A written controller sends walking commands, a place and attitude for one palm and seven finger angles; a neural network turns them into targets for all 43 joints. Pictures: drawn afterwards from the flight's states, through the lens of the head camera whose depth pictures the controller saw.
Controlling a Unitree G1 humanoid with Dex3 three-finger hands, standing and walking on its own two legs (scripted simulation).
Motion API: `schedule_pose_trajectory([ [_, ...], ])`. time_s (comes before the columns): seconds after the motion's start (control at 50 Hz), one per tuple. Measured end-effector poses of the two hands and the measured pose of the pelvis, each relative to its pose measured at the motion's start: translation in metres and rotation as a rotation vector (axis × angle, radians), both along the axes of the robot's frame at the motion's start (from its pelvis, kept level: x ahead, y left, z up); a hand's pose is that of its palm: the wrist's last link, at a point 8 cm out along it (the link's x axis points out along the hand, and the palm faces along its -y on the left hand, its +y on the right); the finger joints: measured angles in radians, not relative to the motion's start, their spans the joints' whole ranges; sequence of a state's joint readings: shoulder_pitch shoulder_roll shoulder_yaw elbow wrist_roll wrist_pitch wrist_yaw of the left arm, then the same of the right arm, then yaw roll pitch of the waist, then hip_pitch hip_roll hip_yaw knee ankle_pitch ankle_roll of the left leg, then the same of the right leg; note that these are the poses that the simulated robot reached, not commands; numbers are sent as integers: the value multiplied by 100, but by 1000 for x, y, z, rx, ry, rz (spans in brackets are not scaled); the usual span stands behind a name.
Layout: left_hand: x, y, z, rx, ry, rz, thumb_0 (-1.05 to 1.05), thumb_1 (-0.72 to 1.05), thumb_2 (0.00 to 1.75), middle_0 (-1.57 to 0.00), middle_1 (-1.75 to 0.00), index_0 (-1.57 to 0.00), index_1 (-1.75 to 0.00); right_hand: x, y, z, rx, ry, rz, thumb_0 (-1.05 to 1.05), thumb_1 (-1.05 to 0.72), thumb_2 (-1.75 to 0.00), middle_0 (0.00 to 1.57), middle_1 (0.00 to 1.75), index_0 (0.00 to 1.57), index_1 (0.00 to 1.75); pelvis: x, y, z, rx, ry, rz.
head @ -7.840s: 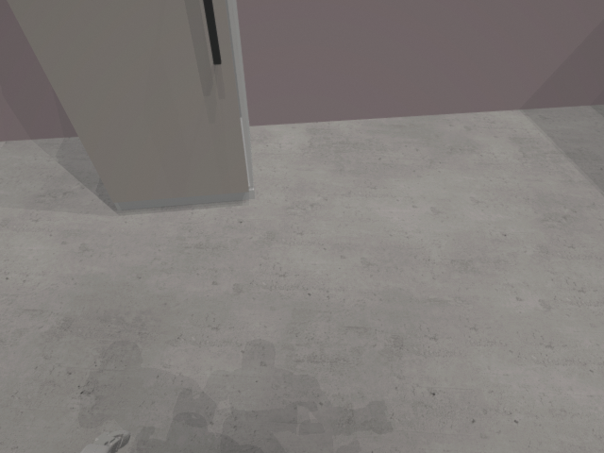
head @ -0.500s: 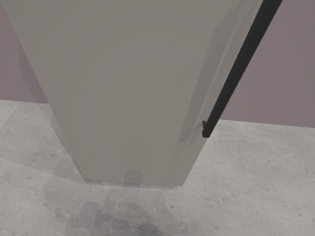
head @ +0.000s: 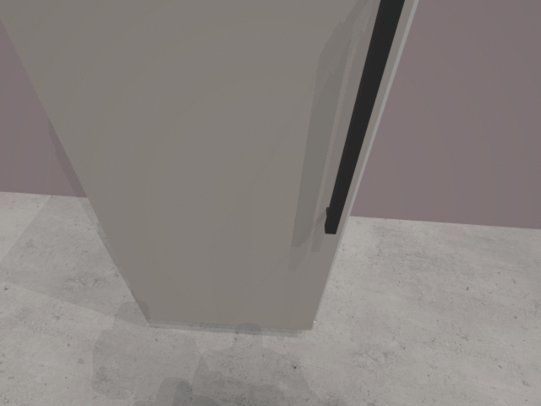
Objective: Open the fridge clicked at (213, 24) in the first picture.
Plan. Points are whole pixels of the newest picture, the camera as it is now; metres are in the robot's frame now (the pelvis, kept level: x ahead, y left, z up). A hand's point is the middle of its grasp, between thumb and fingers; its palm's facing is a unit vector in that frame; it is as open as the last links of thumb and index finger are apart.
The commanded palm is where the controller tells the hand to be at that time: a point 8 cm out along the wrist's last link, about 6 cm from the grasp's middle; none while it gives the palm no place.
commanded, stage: come to a stop and stand still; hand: right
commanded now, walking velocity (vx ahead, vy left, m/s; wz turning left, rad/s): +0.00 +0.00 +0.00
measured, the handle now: (354, 126) +0.51 -0.10 +0.19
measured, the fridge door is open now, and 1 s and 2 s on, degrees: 0 0 0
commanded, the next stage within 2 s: look again from close up in 0.86 s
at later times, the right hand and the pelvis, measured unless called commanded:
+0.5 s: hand out of the picture +0.06 -0.22 -0.13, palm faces -0.04 +0.93 -0.36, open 7.4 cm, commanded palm none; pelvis -0.02 +0.03 +0.01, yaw +0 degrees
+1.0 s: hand out of the picture +0.06 -0.20 -0.13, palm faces +0.00 +0.94 -0.35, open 7.4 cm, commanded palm none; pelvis -0.01 +0.05 +0.01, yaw -2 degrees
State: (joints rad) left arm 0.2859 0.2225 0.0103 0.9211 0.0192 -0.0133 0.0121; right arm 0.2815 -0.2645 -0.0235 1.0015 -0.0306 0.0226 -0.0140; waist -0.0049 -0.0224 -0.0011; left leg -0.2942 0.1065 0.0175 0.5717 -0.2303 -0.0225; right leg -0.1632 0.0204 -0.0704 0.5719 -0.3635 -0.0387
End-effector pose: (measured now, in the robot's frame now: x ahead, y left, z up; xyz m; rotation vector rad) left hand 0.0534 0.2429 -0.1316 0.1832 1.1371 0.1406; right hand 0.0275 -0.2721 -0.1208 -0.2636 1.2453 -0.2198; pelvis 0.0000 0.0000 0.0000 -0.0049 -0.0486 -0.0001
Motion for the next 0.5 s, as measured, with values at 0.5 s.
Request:
schedule_pose_trajectory([
  [0.5,-18,84,19,114,56,-6,1,91,90,-20,-30,-20,-29,27,8,25,-50,-76,89,0,-90,-90,20,30,20,30,-18,27,9,-15,-4,-7],
])
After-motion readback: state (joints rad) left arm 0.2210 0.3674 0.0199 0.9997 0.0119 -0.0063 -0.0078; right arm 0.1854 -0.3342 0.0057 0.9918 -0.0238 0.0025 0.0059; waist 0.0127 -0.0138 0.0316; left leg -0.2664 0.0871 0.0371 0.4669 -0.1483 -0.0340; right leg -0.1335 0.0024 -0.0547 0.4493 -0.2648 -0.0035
